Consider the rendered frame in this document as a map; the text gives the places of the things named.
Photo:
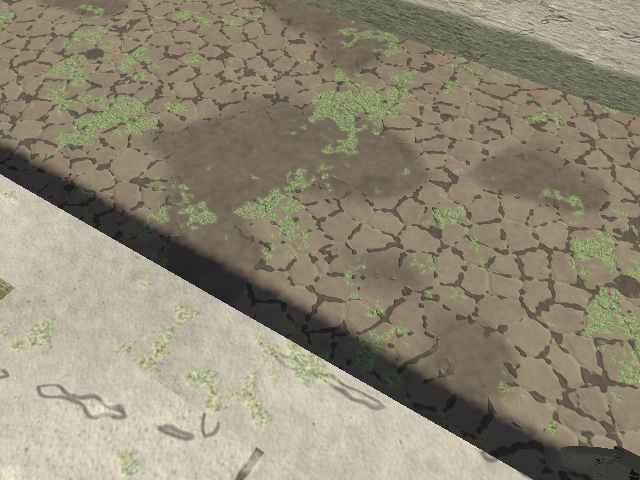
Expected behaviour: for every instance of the robot right hand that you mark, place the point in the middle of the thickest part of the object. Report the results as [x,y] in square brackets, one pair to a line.
[602,463]

